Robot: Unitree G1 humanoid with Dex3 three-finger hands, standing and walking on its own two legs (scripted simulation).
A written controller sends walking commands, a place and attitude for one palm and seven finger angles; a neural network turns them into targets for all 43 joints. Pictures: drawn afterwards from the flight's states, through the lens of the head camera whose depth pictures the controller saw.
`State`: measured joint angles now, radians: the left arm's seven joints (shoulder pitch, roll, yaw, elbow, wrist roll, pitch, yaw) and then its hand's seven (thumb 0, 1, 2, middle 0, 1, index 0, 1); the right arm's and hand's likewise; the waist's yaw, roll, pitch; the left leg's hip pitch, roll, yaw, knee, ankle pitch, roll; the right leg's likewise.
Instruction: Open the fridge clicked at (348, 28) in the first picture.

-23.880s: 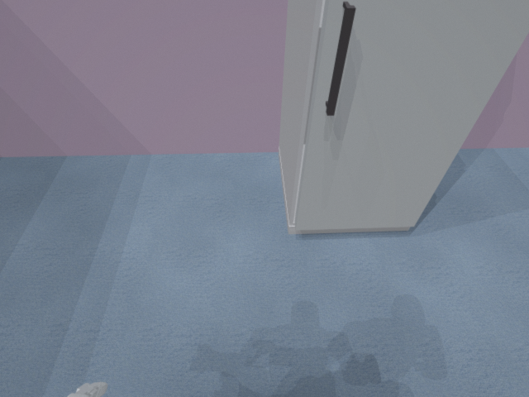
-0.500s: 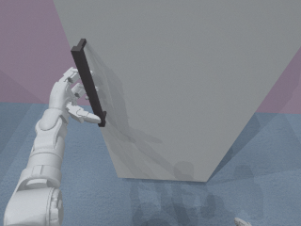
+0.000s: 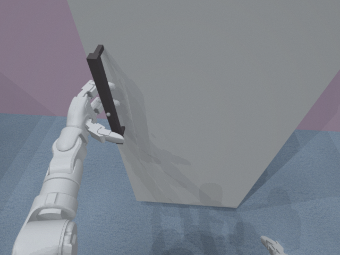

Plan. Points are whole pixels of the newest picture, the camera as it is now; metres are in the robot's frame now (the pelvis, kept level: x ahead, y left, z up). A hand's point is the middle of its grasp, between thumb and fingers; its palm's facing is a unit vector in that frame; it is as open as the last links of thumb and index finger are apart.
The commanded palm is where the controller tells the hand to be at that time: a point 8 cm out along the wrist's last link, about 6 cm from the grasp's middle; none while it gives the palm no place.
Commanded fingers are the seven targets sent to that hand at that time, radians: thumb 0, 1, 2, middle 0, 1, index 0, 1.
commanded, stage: slide the fingers in behind the handle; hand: left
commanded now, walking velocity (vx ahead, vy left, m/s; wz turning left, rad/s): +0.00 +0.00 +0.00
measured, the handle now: (111, 102) +0.45 +0.16 +0.11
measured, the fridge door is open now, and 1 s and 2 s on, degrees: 0 0 0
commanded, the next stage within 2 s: grip the handle and tug to test in 1.08 s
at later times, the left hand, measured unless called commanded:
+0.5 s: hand (115, 116) +0.39 +0.14 +0.13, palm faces -0.03 -1.00 +0.00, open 14.1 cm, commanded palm +0.37 +0.19 +0.12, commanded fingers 0.00 -0.50 0.30 -0.30 -1.20 -0.30 -1.20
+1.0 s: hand (115, 117) +0.39 +0.14 +0.12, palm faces -0.04 -1.00 -0.01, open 14.2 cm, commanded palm +0.37 +0.18 +0.12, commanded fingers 0.00 -0.50 0.30 -0.30 -1.20 -0.30 -1.20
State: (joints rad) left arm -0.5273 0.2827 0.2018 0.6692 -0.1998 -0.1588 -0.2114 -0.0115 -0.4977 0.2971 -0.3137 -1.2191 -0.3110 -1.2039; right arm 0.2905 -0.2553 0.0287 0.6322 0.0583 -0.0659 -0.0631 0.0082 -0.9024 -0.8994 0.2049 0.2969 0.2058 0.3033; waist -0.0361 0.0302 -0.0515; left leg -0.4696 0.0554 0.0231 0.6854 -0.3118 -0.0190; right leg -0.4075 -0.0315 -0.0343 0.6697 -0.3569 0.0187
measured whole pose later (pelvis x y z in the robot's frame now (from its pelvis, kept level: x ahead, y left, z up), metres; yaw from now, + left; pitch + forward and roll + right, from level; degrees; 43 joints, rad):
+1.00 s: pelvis +0.00 +0.00 +0.00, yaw +1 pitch +4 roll -1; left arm -0.50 0.22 0.13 0.60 -0.18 -0.15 -0.13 -0.01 -0.50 0.30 -0.28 -1.20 -0.25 -1.20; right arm 0.29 -0.25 0.02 0.65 0.05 -0.08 -0.04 0.01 -0.90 -0.90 0.20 0.30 0.21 0.30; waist -0.02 0.03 -0.05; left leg -0.45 0.05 0.01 0.68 -0.31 -0.02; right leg -0.38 -0.04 -0.04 0.67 -0.36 0.02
